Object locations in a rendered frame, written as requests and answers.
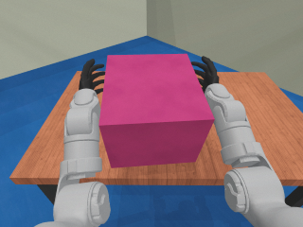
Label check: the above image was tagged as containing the left robot hand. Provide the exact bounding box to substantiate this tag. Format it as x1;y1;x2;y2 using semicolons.
79;59;106;94

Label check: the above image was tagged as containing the table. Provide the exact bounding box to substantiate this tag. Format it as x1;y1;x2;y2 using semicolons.
9;71;303;207

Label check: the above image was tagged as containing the carton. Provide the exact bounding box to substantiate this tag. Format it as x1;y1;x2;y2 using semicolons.
98;54;215;168

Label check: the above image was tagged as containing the right robot forearm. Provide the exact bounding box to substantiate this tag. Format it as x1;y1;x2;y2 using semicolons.
205;83;285;200

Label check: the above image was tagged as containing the left robot forearm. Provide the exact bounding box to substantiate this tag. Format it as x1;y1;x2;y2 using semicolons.
53;88;102;220

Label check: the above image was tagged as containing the robot left upper arm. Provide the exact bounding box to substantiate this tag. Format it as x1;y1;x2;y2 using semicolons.
34;181;111;227

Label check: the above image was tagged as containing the robot right upper arm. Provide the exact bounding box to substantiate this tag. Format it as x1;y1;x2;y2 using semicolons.
223;166;303;227

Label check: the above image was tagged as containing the right robot hand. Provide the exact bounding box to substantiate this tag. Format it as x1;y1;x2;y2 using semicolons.
191;56;220;93

